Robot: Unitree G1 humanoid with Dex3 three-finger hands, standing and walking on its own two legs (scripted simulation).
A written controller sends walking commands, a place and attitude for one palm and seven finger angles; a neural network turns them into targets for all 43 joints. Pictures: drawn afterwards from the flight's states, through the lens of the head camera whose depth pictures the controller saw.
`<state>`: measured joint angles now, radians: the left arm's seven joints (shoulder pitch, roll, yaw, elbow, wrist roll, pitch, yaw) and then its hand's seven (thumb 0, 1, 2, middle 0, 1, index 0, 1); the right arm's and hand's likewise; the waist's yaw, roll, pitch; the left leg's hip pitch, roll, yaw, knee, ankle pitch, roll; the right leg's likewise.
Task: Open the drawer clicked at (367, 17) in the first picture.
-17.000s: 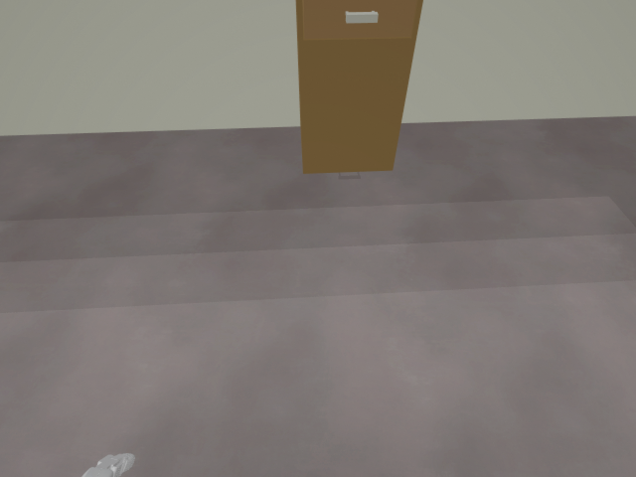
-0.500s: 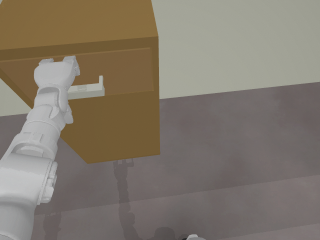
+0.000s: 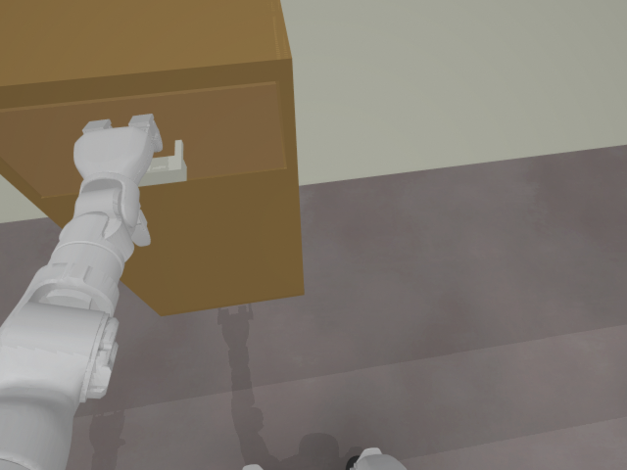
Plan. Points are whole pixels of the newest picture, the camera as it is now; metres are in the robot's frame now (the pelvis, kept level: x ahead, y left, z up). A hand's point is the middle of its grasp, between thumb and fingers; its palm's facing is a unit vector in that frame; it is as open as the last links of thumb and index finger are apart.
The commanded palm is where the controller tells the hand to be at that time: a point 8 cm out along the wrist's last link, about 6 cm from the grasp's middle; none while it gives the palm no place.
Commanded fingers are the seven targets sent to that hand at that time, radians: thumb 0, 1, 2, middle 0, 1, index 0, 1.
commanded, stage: lower the fingers behind the handle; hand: left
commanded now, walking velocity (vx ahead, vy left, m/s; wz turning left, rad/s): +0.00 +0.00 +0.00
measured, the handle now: (146, 161) +0.56 +0.22 +0.01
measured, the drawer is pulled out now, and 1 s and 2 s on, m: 0.00 0.00 0.00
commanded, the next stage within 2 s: close the thumb around the handle in 1.16 s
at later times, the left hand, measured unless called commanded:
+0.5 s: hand (142, 193) +0.50 +0.22 +0.00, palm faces -0.06 +0.00 -1.00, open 13.8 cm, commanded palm +0.49 +0.22 +0.06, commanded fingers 0.00 -0.50 0.30 -0.30 -1.20 -0.30 -1.20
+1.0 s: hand (149, 200) +0.50 +0.21 -0.01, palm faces -0.04 -0.01 -1.00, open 13.8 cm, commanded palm +0.49 +0.21 +0.04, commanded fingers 0.00 -0.50 0.30 -0.30 -1.20 -0.30 -1.20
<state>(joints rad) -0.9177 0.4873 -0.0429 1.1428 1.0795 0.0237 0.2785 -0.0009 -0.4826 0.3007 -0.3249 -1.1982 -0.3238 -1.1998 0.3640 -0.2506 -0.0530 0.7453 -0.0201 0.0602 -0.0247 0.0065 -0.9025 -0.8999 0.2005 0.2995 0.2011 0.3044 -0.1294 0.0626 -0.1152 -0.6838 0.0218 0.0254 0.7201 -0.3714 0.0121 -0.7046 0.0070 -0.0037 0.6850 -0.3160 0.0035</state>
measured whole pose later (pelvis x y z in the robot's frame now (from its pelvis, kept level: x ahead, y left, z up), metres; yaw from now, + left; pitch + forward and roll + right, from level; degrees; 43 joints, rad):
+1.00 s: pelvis -0.01 +0.02 -0.03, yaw +0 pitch +24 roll -2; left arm -0.93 0.46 -0.04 1.18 1.11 0.02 0.40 0.00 -0.48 0.30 -0.30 -1.20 -0.32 -1.20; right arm 0.36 -0.25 -0.05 0.76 -0.05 0.05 0.01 0.01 -0.90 -0.90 0.20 0.30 0.20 0.30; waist -0.16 0.07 -0.15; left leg -0.88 0.02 0.02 0.91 -0.44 0.03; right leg -0.88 0.00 -0.01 0.84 -0.37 0.02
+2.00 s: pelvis -0.01 +0.01 -0.03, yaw -1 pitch +24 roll -2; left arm -0.93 0.48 -0.03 1.17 1.11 -0.01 0.38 0.00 0.62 0.77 -0.34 -1.34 -0.35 -1.33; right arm 0.36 -0.26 -0.05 0.75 -0.04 0.05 -0.01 0.00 -0.90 -0.90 0.20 0.30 0.20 0.30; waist -0.16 0.06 -0.15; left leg -0.88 0.02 0.02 0.91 -0.44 0.03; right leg -0.89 0.01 0.00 0.84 -0.37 0.02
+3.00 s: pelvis +0.01 +0.00 +0.00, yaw +0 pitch +16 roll -1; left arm -0.48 0.32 -0.12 0.79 1.09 0.05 0.43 0.00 0.63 0.79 -0.30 -1.35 -0.33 -1.34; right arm 0.25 -0.24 -0.07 0.69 -0.01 0.08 -0.01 0.01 -0.90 -0.90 0.20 0.30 0.20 0.30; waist -0.04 0.06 -0.15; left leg -0.63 0.02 0.02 0.77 -0.42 0.01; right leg -0.66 0.00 0.00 0.74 -0.37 0.00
